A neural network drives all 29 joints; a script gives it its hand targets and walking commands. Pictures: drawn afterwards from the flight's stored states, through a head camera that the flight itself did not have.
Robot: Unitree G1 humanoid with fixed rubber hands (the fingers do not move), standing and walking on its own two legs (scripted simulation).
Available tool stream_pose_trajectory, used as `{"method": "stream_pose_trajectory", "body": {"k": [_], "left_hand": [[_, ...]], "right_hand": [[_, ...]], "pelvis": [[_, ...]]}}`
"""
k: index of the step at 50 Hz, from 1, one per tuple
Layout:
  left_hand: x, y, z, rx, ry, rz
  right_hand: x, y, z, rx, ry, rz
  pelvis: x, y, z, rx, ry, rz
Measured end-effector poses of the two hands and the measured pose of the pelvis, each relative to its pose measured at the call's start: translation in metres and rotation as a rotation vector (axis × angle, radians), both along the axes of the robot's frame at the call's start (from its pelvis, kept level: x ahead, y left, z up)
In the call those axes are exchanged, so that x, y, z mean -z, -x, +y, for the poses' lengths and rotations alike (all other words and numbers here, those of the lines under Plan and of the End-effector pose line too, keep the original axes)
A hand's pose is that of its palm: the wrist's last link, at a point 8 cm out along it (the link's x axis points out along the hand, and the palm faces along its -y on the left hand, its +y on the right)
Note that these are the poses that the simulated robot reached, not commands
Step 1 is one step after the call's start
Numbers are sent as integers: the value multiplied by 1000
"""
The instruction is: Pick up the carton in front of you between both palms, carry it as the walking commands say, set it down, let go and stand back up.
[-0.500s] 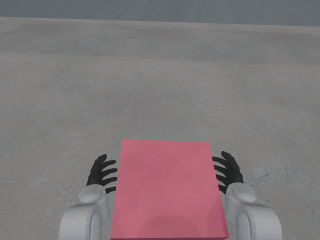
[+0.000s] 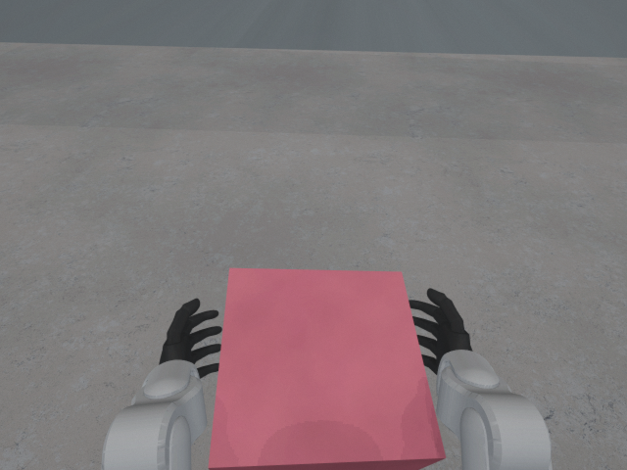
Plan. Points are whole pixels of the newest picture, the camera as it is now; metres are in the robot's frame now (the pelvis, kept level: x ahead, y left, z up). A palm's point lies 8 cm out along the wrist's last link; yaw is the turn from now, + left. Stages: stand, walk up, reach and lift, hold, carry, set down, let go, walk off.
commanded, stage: carry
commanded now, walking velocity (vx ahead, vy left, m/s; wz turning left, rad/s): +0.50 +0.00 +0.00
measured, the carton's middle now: (310, 388) +0.25 +0.01 +0.00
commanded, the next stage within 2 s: none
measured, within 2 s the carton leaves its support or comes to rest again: neither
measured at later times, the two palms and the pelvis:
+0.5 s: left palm (219, 197) +0.55 +0.15 +0.09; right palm (389, 188) +0.55 -0.14 +0.10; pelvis +0.32 +0.00 -0.01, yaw +0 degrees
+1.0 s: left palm (242, 120) +0.88 +0.15 +0.08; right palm (364, 117) +0.88 -0.15 +0.08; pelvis +0.65 +0.00 -0.02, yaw +1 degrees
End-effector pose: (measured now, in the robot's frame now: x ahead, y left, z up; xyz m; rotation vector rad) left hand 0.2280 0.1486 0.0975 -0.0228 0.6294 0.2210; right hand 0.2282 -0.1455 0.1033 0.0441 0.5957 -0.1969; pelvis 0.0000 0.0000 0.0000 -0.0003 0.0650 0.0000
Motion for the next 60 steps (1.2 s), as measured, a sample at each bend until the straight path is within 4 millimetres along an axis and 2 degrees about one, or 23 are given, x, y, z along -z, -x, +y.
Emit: {"method": "stream_pose_trajectory", "body": {"k": [3,6,9,14,21,24,27,32,37,41,44,47,51,55,60], "left_hand": [[15,-44,-12,-10,-29,17],[27,-76,-18,-28,-38,92],[29,-101,-18,-56,-24,136],[15,-156,-17,-70,-24,105],[-2,-257,-10,-26,-10,4],[1,-304,1,-12,7,-23],[14,-353,14,-3,29,-30],[20,-416,21,34,27,74],[7,-474,22,54,27,65],[-5,-523,22,34,24,15],[-7,-561,19,14,17,0],[1,-602,11,-1,4,9],[22,-662,-4,-15,-28,38],[33,-704,-10,-40,-32,129],[21,-753,-10,-59,-40,135]], "right_hand": [[21,-48,-12,-10,-17,15],[34,-88,-18,-30,-21,88],[33,-121,-17,-64,-15,129],[20,-179,-16,-81,-10,97],[0,-266,-10,-28,-8,-4],[-1,-308,1,-10,2,-31],[7,-353,14,4,27,-35],[13,-404,22,40,25,69],[-1,-458,23,58,30,60],[-14,-512,23,37,28,10],[-13,-557,20,15,23,-6],[-2,-603,11,-1,12,3],[27,-669,-4,-17,-16,28],[38,-719,-10,-46,-14,116],[29,-774,-9,-69,-13,119]], "pelvis": [[15,-46,-14,-20,10,-13],[11,-77,-23,-37,9,-3],[-1,-107,-29,-46,-5,5],[-13,-162,-31,-39,-21,13],[-9,-256,-14,-26,-11,9],[2,-303,-1,-15,0,1],[16,-349,13,8,-14,-11],[2,-402,28,29,4,2],[-13,-457,32,22,25,10],[-15,-509,28,13,27,12],[-11,-552,21,8,21,10],[-1,-599,10,1,10,3],[18,-662,-7,-25,17,-16],[7,-703,-19,-43,2,-6],[-11,-752,-22,-37,-25,4]]}}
